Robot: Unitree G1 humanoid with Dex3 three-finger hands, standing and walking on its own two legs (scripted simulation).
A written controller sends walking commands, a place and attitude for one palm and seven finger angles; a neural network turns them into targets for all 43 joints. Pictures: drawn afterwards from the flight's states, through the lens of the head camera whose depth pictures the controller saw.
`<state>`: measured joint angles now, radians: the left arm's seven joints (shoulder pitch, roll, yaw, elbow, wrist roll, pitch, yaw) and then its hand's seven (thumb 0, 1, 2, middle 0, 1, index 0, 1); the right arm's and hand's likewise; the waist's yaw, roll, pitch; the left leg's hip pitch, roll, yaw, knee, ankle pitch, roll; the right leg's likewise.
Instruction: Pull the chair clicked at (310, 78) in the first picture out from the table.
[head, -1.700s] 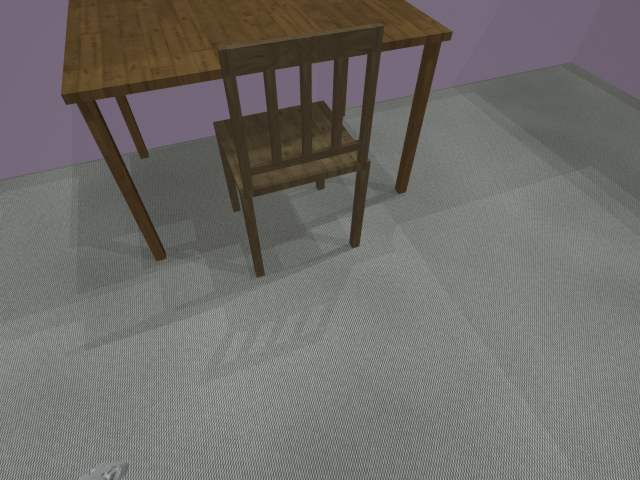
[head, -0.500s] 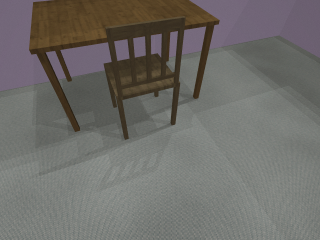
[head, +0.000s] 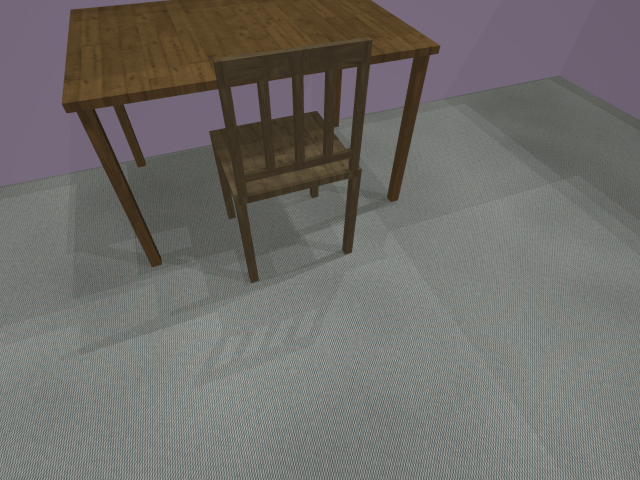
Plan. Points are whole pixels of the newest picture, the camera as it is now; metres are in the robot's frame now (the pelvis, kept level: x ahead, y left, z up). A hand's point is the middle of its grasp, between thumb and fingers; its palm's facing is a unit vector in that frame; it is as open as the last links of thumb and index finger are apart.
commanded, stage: walk to a spot facing it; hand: left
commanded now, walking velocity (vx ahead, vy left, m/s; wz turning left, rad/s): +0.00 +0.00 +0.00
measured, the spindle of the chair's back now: (298, 120) +1.05 +0.13 -0.11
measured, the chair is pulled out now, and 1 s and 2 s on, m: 0.00 0.00 0.00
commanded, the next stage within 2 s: none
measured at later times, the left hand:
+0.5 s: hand out of the picture +0.05 +0.17 -0.18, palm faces -0.15 -0.95 -0.26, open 7.4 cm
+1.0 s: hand (184, 479) +0.16 +0.22 -0.20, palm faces -0.35 -0.92 -0.18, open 7.4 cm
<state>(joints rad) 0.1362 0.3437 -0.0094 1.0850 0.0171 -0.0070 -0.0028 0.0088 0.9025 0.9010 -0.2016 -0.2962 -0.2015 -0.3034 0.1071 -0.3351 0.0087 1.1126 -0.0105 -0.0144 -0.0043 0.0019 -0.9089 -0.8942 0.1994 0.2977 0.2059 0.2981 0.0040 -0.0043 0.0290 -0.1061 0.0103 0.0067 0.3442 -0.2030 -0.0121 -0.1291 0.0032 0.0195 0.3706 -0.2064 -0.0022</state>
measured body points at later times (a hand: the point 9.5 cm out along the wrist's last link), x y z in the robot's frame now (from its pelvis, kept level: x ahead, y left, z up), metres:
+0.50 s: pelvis -0.02 -0.02 -0.03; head +0.00 -0.05 +0.42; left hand +0.06 +0.22 -0.16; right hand +0.00 -0.28 -0.19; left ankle -0.02 +0.12 -0.71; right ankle -0.02 -0.10 -0.75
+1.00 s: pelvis +0.10 +0.02 -0.02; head +0.13 +0.05 +0.43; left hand +0.18 +0.26 -0.18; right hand +0.12 -0.25 -0.12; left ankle +0.16 +0.10 -0.75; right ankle -0.01 -0.08 -0.70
